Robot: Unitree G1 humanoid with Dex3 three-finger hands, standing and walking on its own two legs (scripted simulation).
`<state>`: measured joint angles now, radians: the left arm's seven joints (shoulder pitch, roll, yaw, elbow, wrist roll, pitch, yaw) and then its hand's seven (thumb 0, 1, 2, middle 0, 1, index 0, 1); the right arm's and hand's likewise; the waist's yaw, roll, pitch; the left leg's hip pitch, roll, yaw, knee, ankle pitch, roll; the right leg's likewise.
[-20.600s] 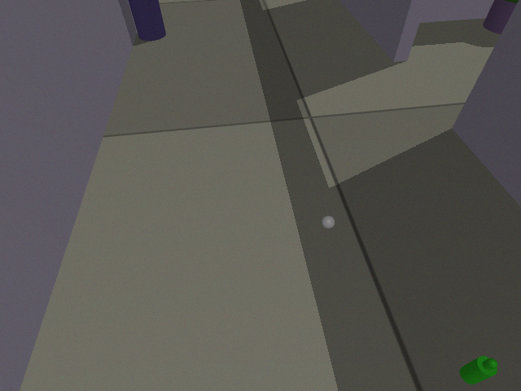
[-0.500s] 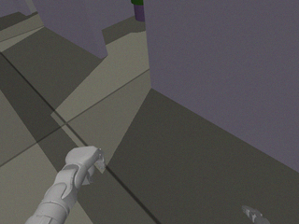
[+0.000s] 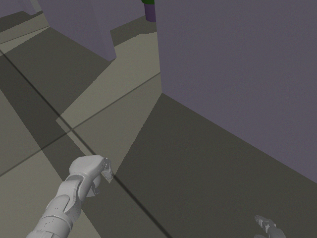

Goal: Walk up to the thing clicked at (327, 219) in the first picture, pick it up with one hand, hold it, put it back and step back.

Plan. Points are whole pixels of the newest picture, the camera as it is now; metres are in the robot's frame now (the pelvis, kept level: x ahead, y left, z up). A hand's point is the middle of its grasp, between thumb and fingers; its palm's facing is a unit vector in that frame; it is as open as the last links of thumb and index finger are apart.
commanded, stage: hold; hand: left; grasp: from above
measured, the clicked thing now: (89, 179) +0.30 +0.25 -0.05
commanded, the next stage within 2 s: crouch in 0.16 s
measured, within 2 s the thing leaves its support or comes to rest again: neither
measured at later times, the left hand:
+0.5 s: hand (93, 186) +0.29 +0.23 -0.06, palm faces -0.45 -0.07 -0.89, open 7.2 cm
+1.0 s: hand (104, 198) +0.33 +0.27 -0.28, palm faces -0.41 +0.02 -0.91, open 7.5 cm
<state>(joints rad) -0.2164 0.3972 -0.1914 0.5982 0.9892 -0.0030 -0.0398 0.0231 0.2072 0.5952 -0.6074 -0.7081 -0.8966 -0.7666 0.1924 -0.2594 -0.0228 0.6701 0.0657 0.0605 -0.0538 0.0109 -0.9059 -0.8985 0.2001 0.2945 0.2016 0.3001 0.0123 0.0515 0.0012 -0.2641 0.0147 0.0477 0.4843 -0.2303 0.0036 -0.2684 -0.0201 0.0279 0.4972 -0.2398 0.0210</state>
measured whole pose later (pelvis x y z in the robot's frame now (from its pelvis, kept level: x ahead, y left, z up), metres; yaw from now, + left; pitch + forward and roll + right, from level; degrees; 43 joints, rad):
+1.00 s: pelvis -0.04 +0.01 -0.16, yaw +0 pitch +27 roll -3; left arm -0.55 0.47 -0.03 1.13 1.20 -0.13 0.37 -0.02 0.24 0.53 -0.60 -0.71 -0.81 -0.71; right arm 0.24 -0.28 -0.08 0.73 -0.03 0.01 -0.01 0.01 -0.90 -0.89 0.20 0.29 0.20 0.30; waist -0.10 0.03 -0.19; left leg -1.38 0.03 -0.01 1.46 -0.56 0.02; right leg -1.34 -0.01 0.00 1.42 -0.56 0.04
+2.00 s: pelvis -0.08 +0.00 -0.40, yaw -4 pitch +34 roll -8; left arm -0.80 0.75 0.19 1.35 1.30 -0.31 0.39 -0.03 0.27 0.51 -0.60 -0.68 -0.92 -0.72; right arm 0.14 -0.27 0.00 0.77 -0.14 -0.05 0.14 0.00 -0.91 -0.90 0.20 0.29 0.20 0.30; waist -0.16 -0.01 -0.08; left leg -2.22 0.02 -0.11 2.29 -0.67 0.01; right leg -2.14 0.01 -0.07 2.22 -0.68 0.04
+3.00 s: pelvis -0.07 +0.00 -0.47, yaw -8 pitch +30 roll -10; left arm -0.88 0.91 0.25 1.58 1.36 -0.34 0.53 -0.02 0.25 0.54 -0.61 -0.67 -0.87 -0.71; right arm 0.06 -0.27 0.10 0.79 -0.22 -0.09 0.17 0.00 -0.90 -0.89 0.20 0.30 0.20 0.30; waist -0.23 -0.08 0.02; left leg -2.38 0.02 -0.18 2.54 -0.71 0.01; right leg -2.27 0.03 -0.11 2.43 -0.70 0.05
